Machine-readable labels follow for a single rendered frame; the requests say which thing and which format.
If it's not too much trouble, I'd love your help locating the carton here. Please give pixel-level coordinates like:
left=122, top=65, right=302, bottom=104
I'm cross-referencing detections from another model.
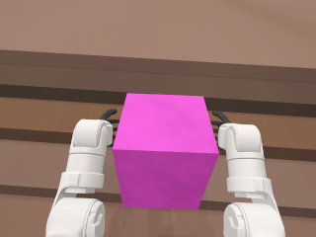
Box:
left=112, top=93, right=219, bottom=210

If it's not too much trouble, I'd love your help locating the robot right forearm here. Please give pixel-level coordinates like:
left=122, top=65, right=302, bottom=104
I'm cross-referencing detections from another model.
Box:
left=217, top=123, right=285, bottom=237

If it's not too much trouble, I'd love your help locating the robot left forearm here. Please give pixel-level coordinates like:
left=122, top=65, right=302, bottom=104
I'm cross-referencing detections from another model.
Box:
left=45, top=119, right=114, bottom=235

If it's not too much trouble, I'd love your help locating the right robot upper arm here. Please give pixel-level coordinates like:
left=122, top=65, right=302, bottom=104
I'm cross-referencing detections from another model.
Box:
left=223, top=201, right=284, bottom=237

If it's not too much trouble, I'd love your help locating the robot right hand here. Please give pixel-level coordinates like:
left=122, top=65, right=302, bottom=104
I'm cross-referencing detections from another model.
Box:
left=210, top=111, right=231, bottom=150

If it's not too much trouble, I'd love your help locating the robot left hand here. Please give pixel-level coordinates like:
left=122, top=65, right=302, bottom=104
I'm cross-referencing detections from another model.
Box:
left=99, top=109, right=120, bottom=147

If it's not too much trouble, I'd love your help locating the left robot upper arm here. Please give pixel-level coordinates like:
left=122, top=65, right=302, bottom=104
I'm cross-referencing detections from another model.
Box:
left=45, top=197, right=106, bottom=237

